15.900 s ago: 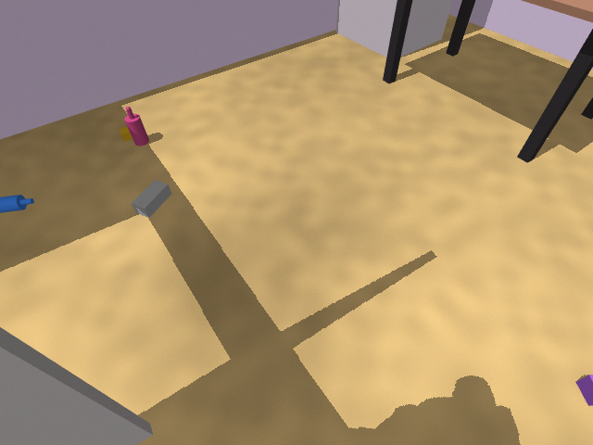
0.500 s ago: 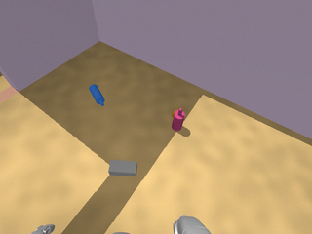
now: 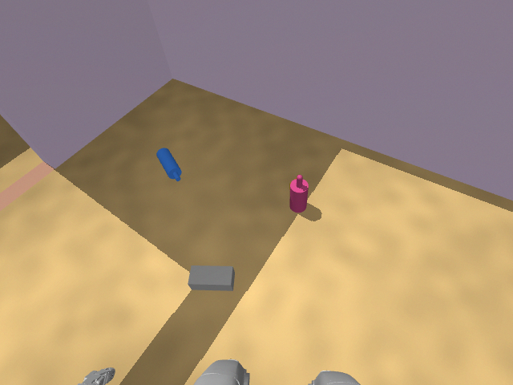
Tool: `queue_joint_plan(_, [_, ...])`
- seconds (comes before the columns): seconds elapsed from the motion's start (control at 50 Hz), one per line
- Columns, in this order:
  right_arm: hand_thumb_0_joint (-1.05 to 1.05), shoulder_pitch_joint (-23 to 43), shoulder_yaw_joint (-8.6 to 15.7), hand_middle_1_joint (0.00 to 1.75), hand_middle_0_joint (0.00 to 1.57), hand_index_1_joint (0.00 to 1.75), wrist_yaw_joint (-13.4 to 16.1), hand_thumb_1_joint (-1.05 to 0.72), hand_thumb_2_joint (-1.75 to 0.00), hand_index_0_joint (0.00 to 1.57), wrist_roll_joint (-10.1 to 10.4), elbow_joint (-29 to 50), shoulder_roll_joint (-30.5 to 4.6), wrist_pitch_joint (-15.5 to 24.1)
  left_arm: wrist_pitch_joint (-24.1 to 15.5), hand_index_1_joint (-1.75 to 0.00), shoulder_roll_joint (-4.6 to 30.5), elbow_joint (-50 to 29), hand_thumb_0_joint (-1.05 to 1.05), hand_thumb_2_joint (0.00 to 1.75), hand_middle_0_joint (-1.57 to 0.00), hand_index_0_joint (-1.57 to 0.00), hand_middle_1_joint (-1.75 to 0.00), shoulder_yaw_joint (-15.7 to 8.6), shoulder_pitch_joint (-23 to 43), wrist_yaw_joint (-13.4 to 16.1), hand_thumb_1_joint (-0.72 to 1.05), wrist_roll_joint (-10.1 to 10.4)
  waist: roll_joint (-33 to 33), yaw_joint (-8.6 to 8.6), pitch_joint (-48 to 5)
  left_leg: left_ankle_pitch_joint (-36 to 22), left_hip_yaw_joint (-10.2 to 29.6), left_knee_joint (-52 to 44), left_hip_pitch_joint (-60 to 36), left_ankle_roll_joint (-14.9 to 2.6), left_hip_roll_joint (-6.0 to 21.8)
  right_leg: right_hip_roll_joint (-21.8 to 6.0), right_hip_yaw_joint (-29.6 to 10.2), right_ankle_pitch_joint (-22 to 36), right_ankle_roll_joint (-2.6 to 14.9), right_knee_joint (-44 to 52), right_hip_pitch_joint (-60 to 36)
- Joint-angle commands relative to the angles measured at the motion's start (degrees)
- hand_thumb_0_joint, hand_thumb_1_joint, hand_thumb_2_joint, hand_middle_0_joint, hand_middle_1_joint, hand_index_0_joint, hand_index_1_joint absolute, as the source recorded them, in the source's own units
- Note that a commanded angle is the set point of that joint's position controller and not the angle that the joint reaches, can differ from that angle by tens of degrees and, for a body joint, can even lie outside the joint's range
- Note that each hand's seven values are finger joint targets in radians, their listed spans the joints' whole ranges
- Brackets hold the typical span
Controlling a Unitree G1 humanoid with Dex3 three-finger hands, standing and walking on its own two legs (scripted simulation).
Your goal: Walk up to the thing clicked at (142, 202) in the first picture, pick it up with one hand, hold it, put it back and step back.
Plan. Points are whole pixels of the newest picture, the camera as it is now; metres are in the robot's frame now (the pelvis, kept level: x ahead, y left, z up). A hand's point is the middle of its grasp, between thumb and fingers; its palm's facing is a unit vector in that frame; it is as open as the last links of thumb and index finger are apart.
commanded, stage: walk up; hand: left
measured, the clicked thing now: (212, 278) +0.54 +0.28 -0.73
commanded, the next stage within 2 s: stand in 0.86 s
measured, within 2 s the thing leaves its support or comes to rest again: neither
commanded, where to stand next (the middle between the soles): +0.14 +0.06 m, yaw -3 degrees
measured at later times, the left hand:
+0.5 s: hand out of the picture +0.05 +0.29 -0.15, palm faces -0.01 -0.94 -0.35, open 7.3 cm
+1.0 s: hand out of the picture +0.12 +0.29 -0.13, palm faces -0.05 -0.94 -0.35, open 7.3 cm
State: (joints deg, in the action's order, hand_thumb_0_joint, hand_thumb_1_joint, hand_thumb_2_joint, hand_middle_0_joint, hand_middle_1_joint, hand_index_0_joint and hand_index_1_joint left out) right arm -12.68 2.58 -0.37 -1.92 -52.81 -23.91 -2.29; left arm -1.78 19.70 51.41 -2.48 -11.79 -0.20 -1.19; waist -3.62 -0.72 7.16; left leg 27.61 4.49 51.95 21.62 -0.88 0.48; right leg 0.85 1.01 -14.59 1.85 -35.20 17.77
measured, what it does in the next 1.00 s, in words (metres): steps on the spot: left foot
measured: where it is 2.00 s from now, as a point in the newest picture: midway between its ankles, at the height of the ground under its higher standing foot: outside the picture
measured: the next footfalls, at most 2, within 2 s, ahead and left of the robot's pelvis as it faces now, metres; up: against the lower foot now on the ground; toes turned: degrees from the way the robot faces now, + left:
left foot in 0.14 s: +0.04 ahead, +0.17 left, +0.00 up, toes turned +0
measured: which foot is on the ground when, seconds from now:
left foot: up 0.00-0.12, down 0.14-1.00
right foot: down 0.00-1.00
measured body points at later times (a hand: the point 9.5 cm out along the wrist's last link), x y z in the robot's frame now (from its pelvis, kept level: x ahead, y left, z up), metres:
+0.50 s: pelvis -0.01 +0.03 +0.00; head -0.01 +0.04 +0.45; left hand +0.05 +0.34 -0.12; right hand +0.09 -0.26 -0.11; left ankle +0.00 +0.17 -0.72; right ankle +0.03 -0.10 -0.72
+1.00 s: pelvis +0.01 +0.04 +0.02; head +0.01 +0.04 +0.47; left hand +0.12 +0.34 -0.10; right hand +0.08 -0.27 -0.11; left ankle +0.00 +0.17 -0.73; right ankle +0.03 -0.10 -0.73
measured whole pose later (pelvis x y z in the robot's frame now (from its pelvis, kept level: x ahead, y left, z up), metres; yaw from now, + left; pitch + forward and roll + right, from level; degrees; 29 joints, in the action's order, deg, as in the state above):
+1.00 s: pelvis +0.01 +0.04 +0.02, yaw -2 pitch -3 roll +0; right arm -5.8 0.7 -0.9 -0.4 -64.0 -20.5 0.7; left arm -1.2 20.3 63.3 0.1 -4.0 -0.1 -0.1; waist 0.1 0.7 3.0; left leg 12.8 -1.5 20.6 5.1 0.8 0.9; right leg -0.7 -3.8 -9.9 -1.5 -22.1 9.5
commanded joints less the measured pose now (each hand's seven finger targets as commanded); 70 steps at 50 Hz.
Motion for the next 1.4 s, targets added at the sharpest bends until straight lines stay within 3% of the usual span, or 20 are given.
queue_joint_plan(0.0, [0.0,-0.5,3.7,0.3,0.2,0.3,0.3,-0.9,-0.9,0.2,-0.2,4.0,-10.5,0.4,-1.5,-0.3,19.2,-3.9,0.0,0.9,-0.2,-0.2,-0.3,-5.3,-1.2,2.2,0.9,0.3,11.1,-0.46,-6.6,0.6,0.4,-0.9,2.9,-0.04,2.0,-18.1,-20.7,9.2,10.56,11.7,-5.5])
queue_joint_plan(0.06, [0.0,-1.7,3.8,0.3,0.2,0.3,0.0,-0.9,-0.9,0.2,0.2,3.3,-9.6,1.1,-1.1,-0.3,18.6,-4.7,0.0,0.9,-0.2,-0.2,-0.3,-4.8,1.7,2.1,0.9,0.2,12.8,0.86,-8.8,-1.9,-2.7,-8.9,-4.0,-0.27,1.2,-16.4,-16.3,13.4,9.48,8.0,-1.9])
queue_joint_plan(0.1, [0.0,-3.6,3.9,0.3,0.2,0.3,-0.1,-0.9,-0.9,0.2,0.3,2.2,-8.6,1.9,-0.5,-0.3,16.8,-5.0,0.0,0.9,-0.2,-0.2,-0.3,-3.7,3.4,1.8,0.9,0.5,11.9,2.53,-9.9,-9.7,-4.3,-20.5,-11.7,-0.81,-0.2,-13.0,-12.0,11.7,6.27,2.9,1.9])
queue_joint_plan(0.12, [0.0,-3.9,4.0,0.3,0.2,0.3,0.3,-0.9,-0.9,0.2,0.1,1.9,-9.1,2.5,-0.2,-0.3,14.0,-4.9,0.0,0.9,-0.2,-0.2,-0.3,-2.7,2.8,1.6,0.9,0.8,8.6,2.79,-10.8,-12.1,-0.3,-27.2,-14.0,-1.73,1.8,-10.7,-10.1,10.9,3.69,-1.1,3.1])
queue_joint_plan(0.14, [0.0,-2.2,4.3,0.3,0.2,0.3,0.7,-0.9,-0.9,0.2,-0.5,2.5,-11.7,3.2,0.1,-0.3,10.9,-5.0,0.0,0.9,-0.2,-0.2,-0.3,-1.7,2.4,1.4,0.9,1.4,-0.4,1.47,-10.9,-15.3,13.9,-30.9,-14.1,-4.35,10.8,-5.0,-7.1,4.7,0.4,-7.9,6.8])
queue_joint_plan(0.16, [0.0,2.1,4.0,0.3,0.2,0.3,0.8,-0.9,-0.9,0.2,-0.1,4.1,-13.3,3.8,0.4,-0.3,10.7,-4.4,0.0,0.9,-0.2,-0.2,-0.3,-1.5,1.7,1.5,0.9,1.7,-1.7,-0.29,-8.5,-15.4,19.4,-32.8,-12.8,-7.71,16.6,0.2,-3.8,-11.1,-0.69,-9.0,8.9])
queue_joint_plan(0.18, [0.0,3.4,4.3,0.3,0.2,0.3,0.5,-0.9,-0.9,0.2,0.4,3.8,-15.4,3.8,0.7,-0.3,14.3,-2.5,0.0,0.9,-0.2,-0.2,-0.3,-2.6,2.0,1.9,0.9,1.2,-3.6,1.08,-8.0,-13.5,20.9,-31.8,-5.2,-12.66,20.2,-1.4,-5.2,-19.5,-0.66,-13.7,3.2])
queue_joint_plan(0.2, [0.0,5.3,4.1,0.3,0.2,0.3,0.5,-0.9,-0.9,0.2,0.3,3.8,-14.1,3.8,0.6,-0.3,15.0,-1.6,0.0,0.9,-0.2,-0.2,-0.3,-2.7,1.7,1.7,0.9,1.1,-1.9,0.06,-5.7,-14.8,17.5,-30.6,-1.9,-12.89,18.3,-2.5,-5.3,-18.6,-0.51,-12.8,0.5])
queue_joint_plan(0.24, [0.0,8.0,2.7,0.3,0.2,0.3,0.6,-0.9,-0.9,0.2,0.7,4.0,-11.2,3.9,0.0,-0.3,13.5,0.3,0.0,0.9,-0.2,-0.2,-0.3,-2.6,0.3,1.1,0.9,1.3,-2.0,-1.83,-5.8,-24.6,5.8,-25.5,-4.8,-7.91,11.6,-1.5,-3.3,-7.9,0.07,-4.0,-2.1])
queue_joint_plan(0.28, [0.0,7.7,2.5,0.3,0.2,0.3,0.6,-0.9,-0.9,0.2,1.5,3.5,-11.2,4.1,-0.4,-0.3,13.5,1.1,0.0,0.9,-0.2,-0.2,-0.3,-2.3,-0.2,0.9,0.9,1.4,-3.4,-1.31,-7.7,-27.7,2.8,-21.9,-6.1,-4.7,8.6,-1.3,-2.7,6.0,0.01,3.2,-6.0])
queue_joint_plan(0.32, [0.0,6.3,1.9,0.3,0.2,0.3,0.5,-0.9,-0.9,0.2,1.8,2.8,-10.0,3.8,-0.3,-0.3,14.3,1.8,0.0,0.9,-0.2,-0.2,-0.3,-2.1,1.4,1.0,0.9,0.9,-1.8,-0.04,-8.3,-17.1,3.2,-24.0,-3.3,-3.3,7.7,-3.2,-7.0,8.9,1.36,4.0,-9.2])
queue_joint_plan(0.36, [0.0,6.5,1.8,0.3,0.2,0.3,0.5,-0.9,-0.9,0.2,1.4,1.9,-9.5,3.2,-0.2,-0.3,15.1,1.7,0.0,0.9,-0.2,-0.2,-0.3,-1.4,3.5,0.6,0.9,0.6,-0.2,0.69,-4.6,3.7,3.3,-29.8,-3.1,-2.78,6.3,-5.2,-11.1,-5.6,2.08,7.3,-2.7])
queue_joint_plan(0.38, [0.0,7.4,1.9,0.3,0.2,0.3,0.5,-0.9,-0.9,0.2,1.1,1.4,-10.0,3.1,0.1,-0.3,14.7,1.9,0.0,0.9,-0.2,-0.2,-0.3,-1.2,4.2,0.2,0.9,0.7,-0.1,0.57,-2.3,7.9,4.1,-30.8,-3.7,-2.61,6.3,-4.6,-11.3,-11.3,1.64,9.1,0.4])
queue_joint_plan(0.42, [0.0,9.0,2.0,0.3,0.2,0.3,0.2,-0.9,-0.9,0.2,1.0,0.9,-10.6,3.3,0.1,-0.3,14.4,3.1,0.0,0.9,-0.2,-0.2,-0.3,-1.1,3.9,0.0,0.9,0.8,0.3,-0.06,-0.7,8.1,4.4,-31.2,-3.8,-2.83,6.6,-4.0,-11.1,-13.0,1.37,11.3,1.5])
queue_joint_plan(0.52, [0.0,8.1,1.1,0.3,0.2,0.3,-0.1,-0.9,-0.9,0.2,1.5,-0.8,-8.5,4.2,-1.3,-0.3,14.6,4.8,0.0,0.9,-0.2,-0.2,-0.3,-0.9,4.4,0.0,0.9,0.6,4.4,0.62,-5.4,-5.4,0.5,-29.1,-9.3,-1.9,5.1,-6.8,-13.6,0.0,1.63,14.1,-2.1])
queue_joint_plan(0.62, [0.0,8.1,1.0,0.3,0.2,0.3,0.0,-0.9,-0.9,0.2,1.6,-2.7,-8.4,4.4,-1.6,-0.3,13.8,5.8,0.0,0.9,-0.2,-0.2,-0.3,-0.4,6.1,0.4,0.9,1.0,5.5,1.11,-8.9,-16.5,-1.0,-29.9,-13.5,-1.33,5.7,-7.1,-11.7,12.3,0.76,13.4,-5.6])
queue_joint_plan(0.86, [0.0,9.4,0.7,0.3,0.2,0.3,0.5,-0.9,-0.9,0.2,1.8,-6.6,-8.8,4.5,-0.7,-0.3,12.6,8.5,0.0,0.9,-0.2,-0.2,-0.3,0.3,8.2,0.6,0.9,1.2,4.1,0.76,-10.5,-28.3,-0.5,-34.6,-15.4,-0.72,7.4,-7.1,-8.5,20.3,-0.72,13.5,-12.2])
queue_joint_plan(1.04, [0.0,10.4,0.6,0.3,0.2,0.3,0.5,-0.9,-0.9,0.2,1.5,-8.6,-9.0,4.4,-0.2,-0.3,12.6,9.9,0.0,0.9,-0.2,-0.2,-0.3,0.3,9.6,0.5,0.9,1.2,2.4,0.58,-7.1,-19.6,-0.3,-37.7,-13.5,0.01,7.0,-7.1,-8.4,11.9,-1.22,17.1,-11.4])
queue_joint_plan(1.3, [0.0,10.0,0.5,0.3,0.2,0.3,0.3,-0.9,-0.9,0.2,1.5,-9.4,-8.7,4.2,-0.6,-0.3,13.3,10.2,0.0,0.9,-0.2,-0.2,-0.3,0.3,10.1,0.6,0.9,0.9,3.9,1.42,-10.1,-21.8,-0.6,-36.9,-16.4,-0.01,6.9,-7.8,-8.5,15.0,-0.78,18.1,-12.0])
queue_joint_plan(1.38, [0.0,9.5,0.2,0.3,0.2,0.3,0.3,-0.9,-0.9,0.2,1.5,-9.7,-8.4,4.1,-0.5,-0.3,13.4,10.6,0.0,0.9,-0.2,-0.2,-0.3,0.3,9.3,0.5,0.9,1.0,3.9,1.31,-8.0,-18.7,-0.5,-37.4,-15.3,0.11,6.5,-7.5,-8.4,11.5,-1.02,19.2,-10.6])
